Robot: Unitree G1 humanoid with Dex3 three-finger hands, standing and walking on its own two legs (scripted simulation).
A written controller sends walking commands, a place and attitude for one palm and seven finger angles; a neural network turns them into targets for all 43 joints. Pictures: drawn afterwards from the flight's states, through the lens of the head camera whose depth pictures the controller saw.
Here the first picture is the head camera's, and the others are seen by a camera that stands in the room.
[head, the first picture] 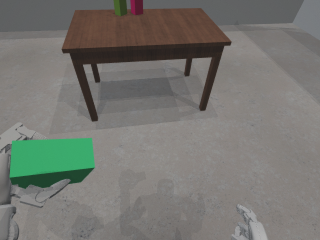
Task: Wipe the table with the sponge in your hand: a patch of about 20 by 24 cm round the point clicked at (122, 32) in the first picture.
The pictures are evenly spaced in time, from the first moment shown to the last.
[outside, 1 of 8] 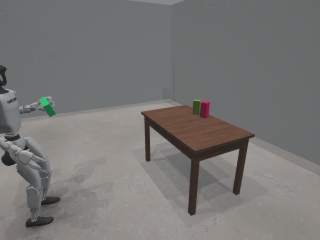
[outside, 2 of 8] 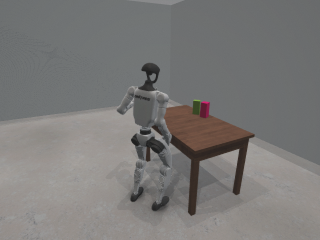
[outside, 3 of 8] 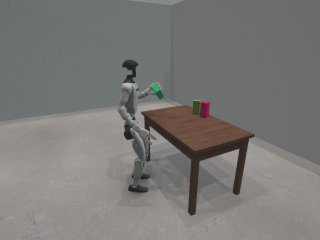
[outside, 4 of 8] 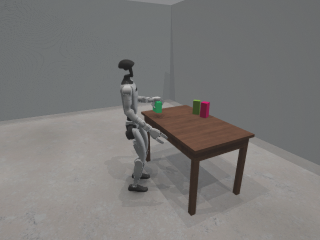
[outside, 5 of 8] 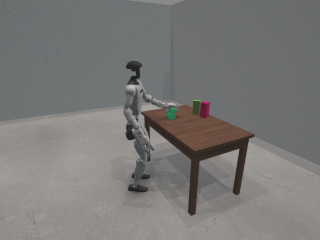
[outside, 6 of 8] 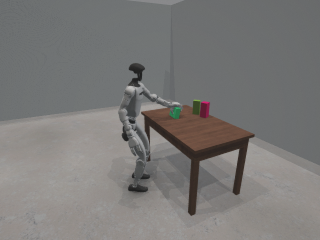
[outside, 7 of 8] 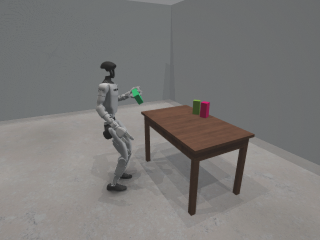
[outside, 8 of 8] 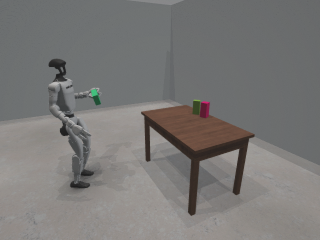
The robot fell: no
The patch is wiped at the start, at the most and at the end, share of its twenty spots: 0.00 0.95 0.95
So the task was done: yes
